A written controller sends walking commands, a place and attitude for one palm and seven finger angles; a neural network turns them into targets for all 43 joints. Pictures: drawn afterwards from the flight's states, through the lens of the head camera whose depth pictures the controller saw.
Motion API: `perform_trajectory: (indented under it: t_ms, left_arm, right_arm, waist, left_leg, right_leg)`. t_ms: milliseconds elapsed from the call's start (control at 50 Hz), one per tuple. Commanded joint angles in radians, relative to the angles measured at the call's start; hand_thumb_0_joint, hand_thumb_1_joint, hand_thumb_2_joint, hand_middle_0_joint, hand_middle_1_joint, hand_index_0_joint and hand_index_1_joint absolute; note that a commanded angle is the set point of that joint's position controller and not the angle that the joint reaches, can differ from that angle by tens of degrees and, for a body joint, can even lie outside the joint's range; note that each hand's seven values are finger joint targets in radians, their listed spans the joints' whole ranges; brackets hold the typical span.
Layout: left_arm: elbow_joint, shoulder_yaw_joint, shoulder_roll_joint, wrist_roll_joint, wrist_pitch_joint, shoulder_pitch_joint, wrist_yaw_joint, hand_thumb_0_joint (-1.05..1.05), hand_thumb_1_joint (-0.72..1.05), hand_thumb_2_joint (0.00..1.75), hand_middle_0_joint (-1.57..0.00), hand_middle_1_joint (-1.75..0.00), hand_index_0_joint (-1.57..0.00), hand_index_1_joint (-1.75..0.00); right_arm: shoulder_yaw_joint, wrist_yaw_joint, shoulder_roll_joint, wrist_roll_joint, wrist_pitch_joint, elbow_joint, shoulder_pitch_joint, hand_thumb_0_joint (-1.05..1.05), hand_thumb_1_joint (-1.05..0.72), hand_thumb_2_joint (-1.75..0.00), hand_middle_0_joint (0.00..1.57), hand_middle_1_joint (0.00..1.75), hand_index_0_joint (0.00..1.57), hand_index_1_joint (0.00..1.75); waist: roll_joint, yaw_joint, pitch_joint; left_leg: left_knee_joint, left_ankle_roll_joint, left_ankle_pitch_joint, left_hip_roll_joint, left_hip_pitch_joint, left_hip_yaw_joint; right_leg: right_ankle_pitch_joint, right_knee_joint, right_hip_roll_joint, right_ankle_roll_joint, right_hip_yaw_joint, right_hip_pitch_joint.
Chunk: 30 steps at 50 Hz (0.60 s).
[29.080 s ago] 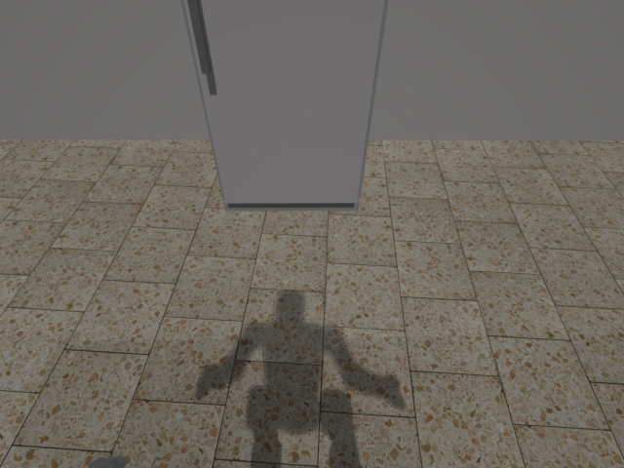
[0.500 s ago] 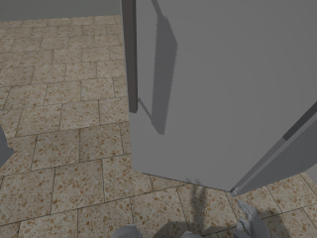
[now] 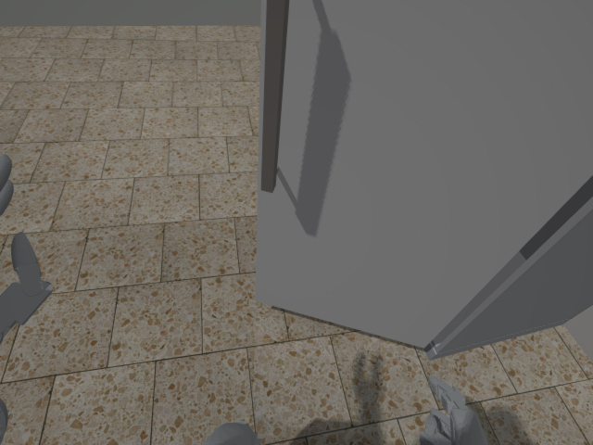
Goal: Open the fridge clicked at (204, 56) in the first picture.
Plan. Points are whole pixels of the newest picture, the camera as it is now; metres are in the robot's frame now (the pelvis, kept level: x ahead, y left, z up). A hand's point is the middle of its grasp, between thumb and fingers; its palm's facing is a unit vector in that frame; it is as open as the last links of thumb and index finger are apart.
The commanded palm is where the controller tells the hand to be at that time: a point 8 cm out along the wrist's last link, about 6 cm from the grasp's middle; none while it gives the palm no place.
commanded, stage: step back with the hand held close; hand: left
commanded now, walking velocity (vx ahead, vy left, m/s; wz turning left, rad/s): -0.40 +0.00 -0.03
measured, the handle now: (277, 87) +0.61 +0.14 +0.16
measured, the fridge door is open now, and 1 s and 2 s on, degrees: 61 61 61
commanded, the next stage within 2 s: stop stepping back and stand still in 0.06 s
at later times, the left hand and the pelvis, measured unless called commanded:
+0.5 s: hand out of the picture +0.08 +0.27 +0.18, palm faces +0.45 -0.80 -0.40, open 7.4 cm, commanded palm +0.03 +0.29 +0.18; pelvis -0.13 +0.00 +0.01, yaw -4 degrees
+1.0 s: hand out of the picture +0.08 +0.28 +0.13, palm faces +0.38 -0.81 -0.45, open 7.4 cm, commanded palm none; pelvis -0.13 +0.02 +0.00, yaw -1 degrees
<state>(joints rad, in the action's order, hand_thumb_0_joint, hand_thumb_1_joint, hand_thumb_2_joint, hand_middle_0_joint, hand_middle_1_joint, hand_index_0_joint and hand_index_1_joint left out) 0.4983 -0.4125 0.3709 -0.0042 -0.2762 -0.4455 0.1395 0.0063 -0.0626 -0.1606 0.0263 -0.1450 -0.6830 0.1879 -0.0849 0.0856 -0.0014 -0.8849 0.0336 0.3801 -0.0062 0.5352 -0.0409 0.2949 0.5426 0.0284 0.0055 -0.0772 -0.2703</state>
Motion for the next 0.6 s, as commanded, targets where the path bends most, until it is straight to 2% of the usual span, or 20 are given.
perform_trajectory:
  t_ms: [0,20,40,60,80,100,140,180,220,260,280,320,360,380,400,440,460,500,540,580]
  left_arm:
    - [0.202,-0.096,0.231,0.009,-0.025,0.12,0.024,0.0,0.9,0.9,-0.2,-0.3,-0.2,-0.3]
    - [0.221,-0.119,0.245,0.001,-0.027,0.085,0.021,0.0,0.9,0.9,-0.2,-0.3,-0.2,-0.3]
    - [0.27,-0.135,0.259,-0.002,-0.038,0.063,0.016,0.0,0.9,0.9,-0.2,-0.3,-0.2,-0.3]
    - [0.304,-0.162,0.266,-0.009,-0.047,0.024,0.006,0.0,0.9,0.9,-0.2,-0.3,-0.2,-0.3]
    - [0.256,-0.169,0.249,-0.031,-0.05,-0.058,-0.005,0.0,0.9,0.9,-0.2,-0.3,-0.2,-0.3]
    - [0.261,-0.2,0.259,-0.054,-0.046,-0.141,-0.012,0.0,0.9,0.9,-0.2,-0.3,-0.2,-0.3]
    - [0.356,-0.185,0.238,-0.057,-0.049,-0.122,-0.009,0.0,0.9,0.9,-0.2,-0.3,-0.2,-0.3]
    - [0.334,-0.162,0.202,-0.054,-0.016,-0.192,-0.002,0.0,0.9,0.9,-0.2,-0.3,-0.2,-0.3]
    - [0.317,-0.161,0.213,-0.058,0.012,-0.198,0.006,0.0,0.9,0.9,-0.2,-0.3,-0.2,-0.3]
    - [0.279,-0.165,0.227,-0.057,0.036,-0.143,0.018,0.0,0.9,0.9,-0.2,-0.3,-0.2,-0.3]
    - [0.251,-0.164,0.23,-0.048,0.043,-0.118,0.023,0.0,0.9,0.9,-0.2,-0.3,-0.2,-0.3]
    - [0.2,-0.148,0.237,-0.038,0.052,-0.079,0.022,0.0,0.9,0.9,-0.2,-0.3,-0.2,-0.3]
    - [0.182,-0.177,0.291,-0.043,0.045,-0.035,0.021,0.0,0.9,0.9,-0.2,-0.3,-0.2,-0.3]
    - [0.209,-0.156,0.286,-0.044,0.045,0.019,0.025,0.0,0.9,0.9,-0.2,-0.3,-0.2,-0.3]
    - [0.204,-0.137,0.265,-0.037,0.05,0.061,0.028,0.0,0.9,0.9,-0.2,-0.3,-0.2,-0.3]
    - [0.127,-0.069,0.196,-0.026,0.048,0.055,0.035,0.0,0.9,0.9,-0.2,-0.3,-0.2,-0.3]
    - [0.139,-0.053,0.196,-0.017,0.041,0.093,0.038,0.0,0.9,0.9,-0.2,-0.3,-0.2,-0.3]
    - [0.154,-0.059,0.226,-0.006,0.033,0.147,0.046,0.0,0.9,0.9,-0.2,-0.3,-0.2,-0.3]
    - [0.13,-0.074,0.222,-0.001,0.025,0.109,0.051,0.0,0.9,0.9,-0.2,-0.3,-0.2,-0.3]
    - [0.173,-0.089,0.227,-0.008,0.006,0.096,0.049,0.0,0.9,0.9,-0.2,-0.3,-0.2,-0.3]
  right_arm:
    - [-0.034,-0.035,-0.127,-0.007,-0.032,0.177,-0.116,0.0,-0.9,-0.9,0.2,0.3,0.2,0.3]
    - [-0.039,-0.038,-0.137,-0.011,-0.024,0.192,-0.077,0.0,-0.9,-0.9,0.2,0.3,0.2,0.3]
    - [-0.058,-0.037,-0.174,-0.016,-0.021,0.213,-0.073,0.0,-0.9,-0.9,0.2,0.3,0.2,0.3]
    - [-0.079,-0.02,-0.18,-0.02,-0.021,0.229,-0.052,0.0,-0.9,-0.9,0.2,0.3,0.2,0.3]
    - [-0.089,-0.001,-0.177,-0.026,-0.028,0.241,-0.046,0.0,-0.9,-0.9,0.2,0.3,0.2,0.3]
    - [-0.09,0.0,-0.183,-0.006,-0.044,0.26,-0.076,0.0,-0.9,-0.9,0.2,0.3,0.2,0.3]
    - [-0.086,0.009,-0.167,-0.003,-0.064,0.232,-0.039,0.0,-0.9,-0.9,0.2,0.3,0.2,0.3]
    - [-0.084,0.024,-0.171,-0.023,-0.062,0.232,-0.018,0.0,-0.9,-0.9,0.2,0.3,0.2,0.3]
    - [-0.075,0.015,-0.174,-0.025,-0.064,0.245,-0.028,0.0,-0.9,-0.9,0.2,0.3,0.2,0.3]
    - [-0.062,-0.004,-0.179,-0.021,-0.053,0.25,-0.042,0.0,-0.9,-0.9,0.2,0.3,0.2,0.3]
    - [-0.06,-0.012,-0.184,-0.017,-0.046,0.248,-0.044,0.0,-0.9,-0.9,0.2,0.3,0.2,0.3]
    - [-0.054,-0.019,-0.177,-0.009,-0.031,0.24,-0.044,0.0,-0.9,-0.9,0.2,0.3,0.2,0.3]
    - [-0.058,-0.018,-0.174,0.005,-0.016,0.223,-0.035,0.0,-0.9,-0.9,0.2,0.3,0.2,0.3]
    - [-0.054,-0.019,-0.17,-0.004,-0.023,0.213,-0.041,0.0,-0.9,-0.9,0.2,0.3,0.2,0.3]
    - [-0.06,-0.017,-0.181,-0.009,-0.028,0.204,-0.051,0.0,-0.9,-0.9,0.2,0.3,0.2,0.3]
    - [-0.046,-0.015,-0.172,-0.009,-0.025,0.173,-0.01,0.0,-0.9,-0.9,0.2,0.3,0.2,0.3]
    - [-0.042,-0.017,-0.172,-0.009,-0.026,0.17,-0.021,0.0,-0.9,-0.9,0.2,0.3,0.2,0.3]
    - [-0.045,-0.031,-0.174,-0.011,-0.038,0.167,-0.042,0.0,-0.9,-0.9,0.2,0.3,0.2,0.3]
    - [-0.041,-0.039,-0.167,-0.002,-0.049,0.157,-0.01,0.0,-0.9,-0.9,0.2,0.3,0.2,0.3]
    - [-0.046,-0.041,-0.186,-0.006,-0.061,0.174,-0.009,0.0,-0.9,-0.9,0.2,0.3,0.2,0.3]
  waist:
    - [0.041,-0.083,0.097]
    - [0.088,-0.084,0.159]
    - [0.19,-0.074,0.216]
    - [0.256,-0.057,0.296]
    - [0.232,-0.059,0.314]
    - [0.383,-0.045,0.297]
    - [0.315,-0.067,0.258]
    - [0.281,-0.074,0.244]
    - [0.279,-0.086,0.197]
    - [0.308,-0.091,0.11]
    - [0.326,-0.093,0.082]
    - [0.236,-0.1,0.058]
    - [-0.008,-0.095,0.072]
    - [-0.136,-0.076,0.074]
    - [-0.137,-0.071,0.054]
    - [0.005,-0.097,-0.003]
    - [0.014,-0.099,-0.014]
    - [-0.005,-0.091,-0.031]
    - [0.063,-0.096,-0.018]
    - [0.183,-0.097,-0.009]
  left_leg:
    - [0.346,-0.005,-0.126,0.011,-0.167,0.009]
    - [0.514,-0.008,-0.337,0.029,-0.251,-0.003]
    - [0.558,-0.054,-0.689,0.165,-0.316,0.106]
    - [0.513,-0.103,-0.923,0.268,-0.416,0.144]
    - [0.514,-0.132,-0.989,0.316,-0.489,0.163]
    - [0.531,-0.175,-0.99,0.359,-0.43,0.228]
    - [0.527,-0.175,-0.962,0.35,-0.446,0.198]
    - [0.533,-0.153,-0.761,0.304,-0.453,0.135]
    - [0.606,-0.135,-0.356,0.28,-0.359,0.147]
    - [0.746,-0.103,0.195,0.246,-0.168,0.145]
    - [0.767,-0.075,0.309,0.209,-0.095,0.126]
    - [0.648,-0.035,0.256,0.119,-0.091,0.069]
    - [0.215,-0.015,0.007,0.035,-0.229,-0.003]
    - [0.039,-0.014,-0.027,0.017,-0.183,0.02]
    - [-0.083,-0.013,0.004,0.009,-0.09,0.036]
    - [-0.064,-0.027,-0.019,0.051,-0.021,0.035]
    - [0.011,-0.036,-0.019,0.064,-0.052,0.027]
    - [0.164,-0.051,0.011,0.068,-0.149,-0.001]
    - [0.337,-0.063,-0.004,0.038,-0.267,-0.047]
    - [0.474,-0.101,0.039,0.09,-0.311,0.05]
  right_leg:
    - [-0.928,-0.014,-0.237,0.095,-0.126,0.083]
    - [-0.858,0.058,-0.167,0.045,-0.074,0.113]
    - [-0.63,0.132,-0.066,-0.015,-0.03,0.093]
    - [-0.21,0.214,-0.013,-0.024,-0.017,0.026]
    - [0.086,0.292,0.029,-0.02,0.015,-0.082]
    - [0.228,0.408,0.038,-0.027,0.029,-0.125]
    - [0.192,0.413,0.022,-0.025,0.039,-0.147]
    - [0.141,0.315,0.016,-0.033,0.093,-0.121]
    - [0.167,0.182,0.018,-0.033,0.118,-0.045]
    - [0.172,0.034,0.028,-0.014,0.169,0.113]
    - [0.152,-0.045,0.044,-0.002,0.202,0.196]
    - [0.155,-0.205,0.001,0.036,0.148,0.219]
    - [0.265,-0.37,-0.234,0.147,-0.137,-0.043]
    - [0.379,-0.416,-0.336,0.194,-0.276,-0.107]
    - [0.456,-0.421,-0.359,0.217,-0.348,-0.112]
    - [0.318,-0.344,-0.317,0.187,-0.208,-0.058]
    - [0.277,-0.32,-0.304,0.17,-0.164,-0.071]
    - [0.322,-0.303,-0.295,0.155,-0.134,-0.112]
    - [0.331,-0.241,-0.244,0.135,-0.111,-0.125]
    - [0.24,-0.1,-0.153,0.082,-0.064,-0.127]
